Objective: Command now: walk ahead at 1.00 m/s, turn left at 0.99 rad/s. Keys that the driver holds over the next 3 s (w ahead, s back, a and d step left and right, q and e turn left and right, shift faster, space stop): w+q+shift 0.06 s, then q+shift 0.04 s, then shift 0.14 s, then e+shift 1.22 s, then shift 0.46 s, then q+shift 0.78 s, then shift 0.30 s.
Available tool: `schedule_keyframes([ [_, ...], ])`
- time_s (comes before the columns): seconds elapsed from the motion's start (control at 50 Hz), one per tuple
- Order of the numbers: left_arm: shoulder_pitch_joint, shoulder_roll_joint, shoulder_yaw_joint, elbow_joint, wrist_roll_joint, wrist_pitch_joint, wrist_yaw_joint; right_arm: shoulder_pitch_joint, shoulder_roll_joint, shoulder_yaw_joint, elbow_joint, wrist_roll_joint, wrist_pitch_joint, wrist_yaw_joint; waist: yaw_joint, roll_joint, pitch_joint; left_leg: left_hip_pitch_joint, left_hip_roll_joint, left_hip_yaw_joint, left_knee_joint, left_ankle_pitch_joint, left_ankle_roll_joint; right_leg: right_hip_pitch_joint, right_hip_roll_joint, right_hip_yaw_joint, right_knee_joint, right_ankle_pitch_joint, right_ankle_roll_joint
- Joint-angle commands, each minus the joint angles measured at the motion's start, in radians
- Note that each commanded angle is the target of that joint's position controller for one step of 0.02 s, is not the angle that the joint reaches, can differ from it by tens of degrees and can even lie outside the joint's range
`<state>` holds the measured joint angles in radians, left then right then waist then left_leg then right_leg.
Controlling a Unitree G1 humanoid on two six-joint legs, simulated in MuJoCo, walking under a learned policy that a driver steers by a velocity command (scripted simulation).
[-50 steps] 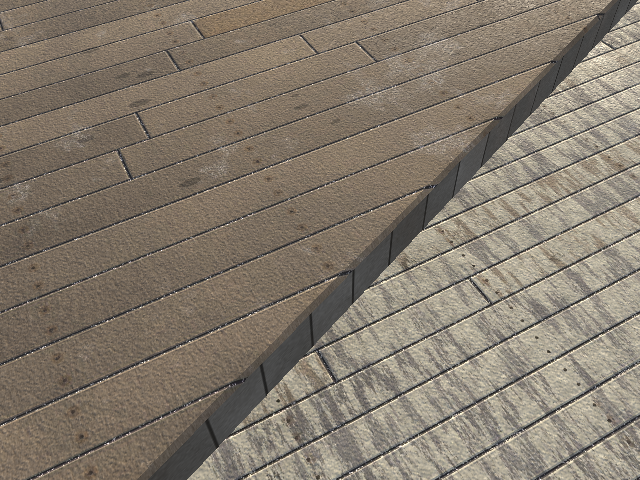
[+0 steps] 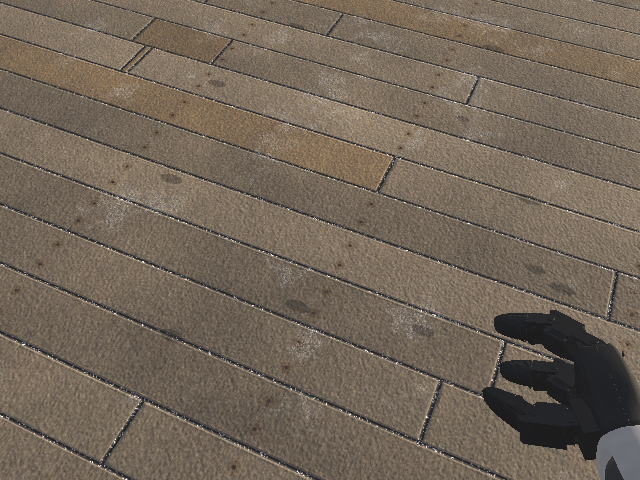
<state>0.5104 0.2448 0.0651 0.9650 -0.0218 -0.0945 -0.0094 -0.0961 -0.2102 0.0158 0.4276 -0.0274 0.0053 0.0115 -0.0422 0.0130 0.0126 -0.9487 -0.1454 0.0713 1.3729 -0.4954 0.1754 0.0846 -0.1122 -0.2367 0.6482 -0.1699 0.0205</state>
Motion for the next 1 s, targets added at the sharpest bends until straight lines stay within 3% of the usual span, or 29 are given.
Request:
schedule_keyframes([
  [0.02, -0.464, 0.072, 0.016, -0.390, 0.029, -0.052, -0.066, 0.403, -0.353, -0.157, 0.108, 0.040, 0.031, -0.005, -0.219, 0.430, -0.374, 1.009, 0.087, -0.690, -0.661, 0.352, 0.307, -0.903, 0.243, 0.174, 1.524, -0.168, -0.033],
  [0.04, -0.421, 0.004, -0.017, -0.515, 0.094, -0.062, -0.057, 0.370, -0.338, -0.148, 0.106, 0.037, 0.033, -0.025, -0.079, 0.311, -0.420, 1.037, 0.171, -0.986, -0.843, 0.201, 0.336, -1.047, 0.211, 0.364, 1.566, -0.173, -0.062],
  [0.06, -0.439, -0.006, -0.039, -0.530, 0.100, -0.050, -0.045, 0.377, -0.320, -0.146, 0.142, 0.038, 0.019, -0.028, -0.069, 0.124, -0.318, 0.929, 0.231, -1.048, -0.965, 0.066, 0.303, -1.071, 0.172, 0.363, 1.546, -0.157, -0.047],
  [0.08, -0.442, 0.006, -0.051, -0.543, 0.093, -0.039, -0.030, 0.374, -0.250, -0.128, 0.191, 0.021, 0.002, -0.044, -0.021, 0.074, -0.081, 0.774, 0.182, -1.122, -0.986, 0.288, 0.281, -1.112, 0.175, 0.342, 1.429, -0.171, -0.019],
  [0.1, -0.420, -0.013, -0.070, -0.566, 0.095, -0.021, -0.021, 0.378, -0.236, -0.120, 0.202, 0.006, -0.015, -0.067, 0.025, 0.001, 0.024, 0.703, 0.156, -0.976, -0.924, 0.420, 0.271, -1.136, 0.143, 0.365, 1.317, -0.344, -0.005],
  [0.12, -0.365, 0.015, -0.062, -0.525, 0.096, -0.001, -0.006, 0.372, -0.184, -0.102, 0.203, -0.005, -0.038, -0.066, 0.044, -0.103, 0.030, 0.645, 0.160, -0.850, -0.877, 0.569, 0.227, -1.078, 0.137, 0.372, 1.222, -0.365, -0.010],
  [0.14, -0.334, 0.053, -0.058, -0.528, 0.084, 0.021, 0.010, 0.391, -0.182, -0.096, 0.236, -0.006, -0.059, -0.060, 0.066, -0.066, 0.059, 0.573, 0.188, -0.795, -0.842, 0.750, 0.209, -1.043, 0.119, 0.371, 1.107, -0.419, -0.006],
  [0.18, -0.434, 0.129, -0.048, -0.562, 0.090, 0.033, 0.030, 0.406, -0.230, -0.105, 0.279, 0.011, -0.093, -0.051, 0.061, -0.141, 0.076, 0.554, 0.155, -0.628, -0.944, 0.857, 0.113, -0.910, 0.063, 0.341, 0.618, -0.443, 0.000],
  [0.2, -0.676, 0.109, -0.088, -0.643, 0.116, 0.043, 0.005, 0.388, -0.035, -0.032, 0.370, -0.010, -0.149, 0.002, 0.042, -0.113, -0.223, 0.492, -0.017, -0.466, -0.838, 0.391, -0.041, -0.687, 0.052, 0.403, 0.376, -0.430, 0.033],
  [0.22, -0.495, -0.033, -0.129, -0.617, 0.113, 0.063, -0.040, 0.236, -0.139, -0.072, 0.291, 0.015, -0.165, 0.017, 0.149, -0.010, -0.181, 0.325, -0.101, -0.306, -0.823, 0.474, -0.054, -0.354, 0.096, 0.303, 0.117, -0.304, 0.046],
  [0.24, -0.338, -0.061, -0.132, -0.535, 0.057, 0.078, -0.084, 0.189, -0.234, -0.100, 0.262, -0.012, -0.154, 0.025, 0.204, -0.063, -0.162, 0.055, -0.128, -0.324, -0.852, 0.590, -0.036, 0.015, 0.177, 0.216, 0.060, 0.141, 0.068],
  [0.26, -0.158, -0.026, -0.111, -0.433, 0.034, 0.098, -0.120, 0.149, -0.288, -0.122, 0.238, -0.021, -0.143, 0.049, 0.264, -0.046, -0.120, 0.021, -0.104, -0.343, -0.815, 0.627, -0.064, 0.159, 0.179, 0.220, -0.052, 0.458, 0.055],
  [0.28, -0.003, 0.151, 0.002, -0.377, -0.012, 0.048, 0.003, 0.260, -0.155, -0.089, 0.255, 0.088, -0.119, -0.016, 0.299, -0.083, -0.239, 0.397, -0.036, -0.322, -0.552, 0.606, -0.107, 0.084, 0.154, 0.196, -0.130, 0.473, 0.011],
  [0.3, 0.039, 0.151, -0.018, -0.334, 0.009, 0.017, 0.046, 0.294, -0.091, -0.055, 0.246, 0.073, -0.115, -0.027, 0.264, -0.185, -0.252, 0.357, -0.090, -0.275, -0.225, 0.039, -0.179, 0.146, 0.016, 0.374, -0.133, 0.836, -0.083],
  [0.32, -0.018, 0.135, -0.033, -0.366, 0.068, 0.000, 0.056, 0.412, -0.070, -0.041, 0.225, 0.048, -0.122, -0.036, 0.169, -0.304, -0.296, 0.282, -0.096, -0.300, 0.019, -0.156, -0.221, 0.192, -0.190, 0.704, -0.136, 1.400, -0.220],
  [0.34, -0.123, 0.082, -0.040, -0.375, 0.089, -0.007, 0.045, 0.565, -0.081, -0.036, 0.259, 0.050, -0.122, -0.030, 0.081, -0.330, -0.353, 0.220, -0.048, -0.374, 0.105, -0.132, -0.246, 0.258, -0.260, 0.835, -0.109, 1.449, -0.343],
  [0.36, -0.247, 0.084, -0.026, -0.392, 0.056, -0.005, 0.039, 0.532, -0.136, -0.042, 0.252, 0.041, -0.112, -0.022, 0.045, -0.266, -0.302, 0.106, 0.044, -0.276, 0.112, -0.089, -0.263, 0.255, -0.228, 0.797, -0.114, 1.255, -0.366],
  [0.4, -0.307, 0.103, -0.009, -0.409, 0.006, 0.009, 0.033, 0.346, -0.167, -0.053, 0.191, 0.010, -0.097, -0.031, 0.063, -0.068, -0.206, 0.093, 0.105, -0.205, 0.062, 0.038, -0.275, 0.050, -0.140, 0.789, -0.212, 0.857, -0.340],
  [0.44, -0.275, 0.148, 0.009, -0.386, -0.004, 0.022, 0.031, 0.210, -0.139, -0.051, 0.126, -0.002, -0.078, -0.036, 0.051, 0.003, -0.104, 0.175, 0.100, -0.195, -0.071, 0.050, -0.268, -0.172, -0.068, 0.732, -0.264, 0.774, -0.294],
  [0.52, -0.281, 0.186, 0.036, -0.367, -0.007, 0.067, 0.053, 0.165, -0.068, -0.032, 0.120, 0.029, -0.062, -0.045, 0.011, -0.085, -0.171, 0.452, 0.034, -0.133, -0.545, 0.208, -0.258, -0.375, 0.060, 0.624, -0.274, 0.659, -0.213],
  [0.64, -0.287, 0.185, 0.059, -0.392, -0.019, 0.110, 0.070, 0.125, -0.143, -0.074, 0.133, 0.046, -0.055, -0.038, -0.007, -0.169, -0.171, 0.718, 0.057, -0.241, -0.946, 0.454, -0.239, -0.395, 0.091, 0.753, -0.200, 0.269, -0.128],
  [0.66, -0.272, 0.146, 0.051, -0.395, -0.018, 0.110, 0.065, 0.152, -0.161, -0.085, 0.144, 0.039, -0.057, -0.039, -0.004, -0.143, -0.170, 0.832, 0.127, -0.248, -1.026, 0.543, -0.206, -0.456, 0.135, 0.727, -0.125, 0.120, -0.096],
  [0.68, -0.189, 0.071, 0.032, -0.382, -0.006, 0.112, 0.058, 0.193, -0.191, -0.093, 0.146, 0.017, -0.051, -0.049, 0.027, 0.004, -0.237, 1.034, 0.344, -0.394, -0.992, 0.708, -0.105, -0.597, 0.207, 0.623, 0.101, -0.324, -0.051],
  [0.7, -0.090, 0.068, 0.023, -0.396, -0.002, 0.105, 0.055, 0.206, -0.193, -0.088, 0.135, -0.021, -0.037, -0.053, 0.069, 0.165, -0.300, 1.121, 0.558, -0.604, -0.944, 0.910, 0.051, -0.736, 0.265, 0.495, 0.263, -0.587, -0.019],
  [0.72, -0.066, 0.162, 0.041, -0.405, 0.001, 0.095, 0.045, 0.186, -0.198, -0.104, 0.146, -0.012, -0.030, -0.050, 0.085, 0.261, -0.298, 1.045, 0.644, -0.703, -1.003, 0.776, 0.152, -0.785, 0.174, 0.401, 0.451, -0.526, 0.027],
  [0.76, -0.121, 0.243, 0.075, -0.364, -0.006, 0.120, 0.055, 0.109, -0.110, -0.086, 0.131, 0.001, -0.027, -0.056, 0.074, 0.133, -0.161, 0.892, 0.471, -0.469, -1.021, 0.562, 0.074, -0.802, 0.107, 0.356, 0.597, -0.354, 0.077],
  [0.82, -0.164, 0.167, 0.058, -0.386, 0.002, 0.142, 0.056, 0.083, -0.124, -0.090, 0.144, 0.007, -0.018, -0.063, 0.079, 0.110, -0.080, 0.746, 0.383, -0.267, -1.050, 0.650, 0.038, -0.772, 0.076, 0.282, 0.635, -0.244, 0.099],
  [0.9, -0.265, 0.097, 0.024, -0.434, 0.004, 0.134, 0.030, 0.130, -0.163, -0.112, 0.187, 0.010, -0.009, -0.070, 0.048, 0.136, -0.124, 0.790, 0.396, -0.158, -1.042, 0.693, 0.046, -0.700, 0.028, 0.247, 0.399, -0.174, 0.086],
  [1.0, -0.278, 0.145, 0.038, -0.447, -0.001, 0.146, -0.007, 0.144, -0.229, -0.143, 0.208, 0.036, -0.016, -0.051, 0.053, 0.163, -0.129, 0.768, 0.455, -0.082, -0.997, 0.618, -0.004, -0.499, 0.044, 0.186, 0.114, -0.112, 0.020],
])
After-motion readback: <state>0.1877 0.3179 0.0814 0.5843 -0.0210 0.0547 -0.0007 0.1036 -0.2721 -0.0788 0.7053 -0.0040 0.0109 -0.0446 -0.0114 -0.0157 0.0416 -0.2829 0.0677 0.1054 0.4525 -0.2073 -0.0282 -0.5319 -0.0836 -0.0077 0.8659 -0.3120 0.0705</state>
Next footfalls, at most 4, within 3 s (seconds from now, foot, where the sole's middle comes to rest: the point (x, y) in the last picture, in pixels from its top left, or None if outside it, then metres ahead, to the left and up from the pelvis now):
0.30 right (404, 449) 0.45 -0.14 -0.62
0.68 left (283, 404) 0.54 0.08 -0.62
1.06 right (440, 430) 0.48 -0.21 -0.62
1.52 left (357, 356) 0.63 -0.07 -0.62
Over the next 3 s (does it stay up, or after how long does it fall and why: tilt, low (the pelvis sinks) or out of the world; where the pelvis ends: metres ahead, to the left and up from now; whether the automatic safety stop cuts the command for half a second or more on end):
stays up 0.56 -0.14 0.15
